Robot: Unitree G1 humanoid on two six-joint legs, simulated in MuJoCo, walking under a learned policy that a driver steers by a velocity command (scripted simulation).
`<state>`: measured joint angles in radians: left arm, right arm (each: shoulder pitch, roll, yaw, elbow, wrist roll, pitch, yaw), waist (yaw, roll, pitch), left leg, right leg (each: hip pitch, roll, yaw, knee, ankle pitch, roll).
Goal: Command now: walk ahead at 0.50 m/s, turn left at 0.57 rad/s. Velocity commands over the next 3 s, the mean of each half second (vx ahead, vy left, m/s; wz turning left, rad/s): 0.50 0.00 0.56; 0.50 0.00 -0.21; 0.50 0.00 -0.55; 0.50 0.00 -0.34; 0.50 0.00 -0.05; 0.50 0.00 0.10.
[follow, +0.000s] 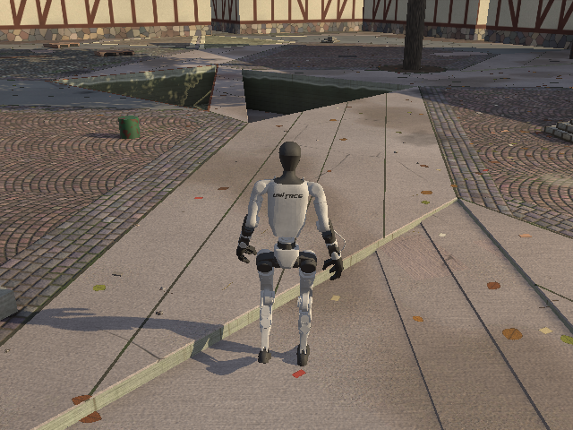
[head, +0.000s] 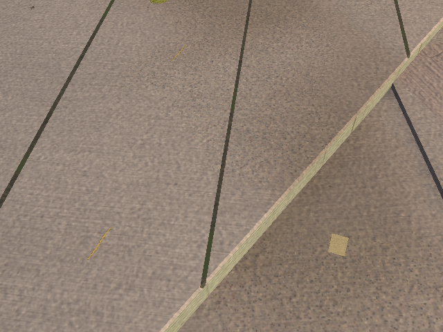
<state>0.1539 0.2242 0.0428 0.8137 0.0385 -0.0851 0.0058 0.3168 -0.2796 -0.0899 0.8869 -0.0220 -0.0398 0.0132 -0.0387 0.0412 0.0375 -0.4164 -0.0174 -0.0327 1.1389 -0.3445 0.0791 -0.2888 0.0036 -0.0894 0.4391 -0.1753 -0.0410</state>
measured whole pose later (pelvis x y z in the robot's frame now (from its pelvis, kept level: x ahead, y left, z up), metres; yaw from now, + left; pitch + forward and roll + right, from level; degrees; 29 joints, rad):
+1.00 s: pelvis +0.54 +0.10 -0.01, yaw +7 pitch +4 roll -2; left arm 0.08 0.17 -0.02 0.66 0.02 0.01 -0.04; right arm 0.50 -0.17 0.00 1.02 0.00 -0.08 -0.03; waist 0.00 -0.01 0.03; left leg 0.17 0.01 0.18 0.42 -0.37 0.04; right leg -0.83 0.07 -0.22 1.07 -0.30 -0.19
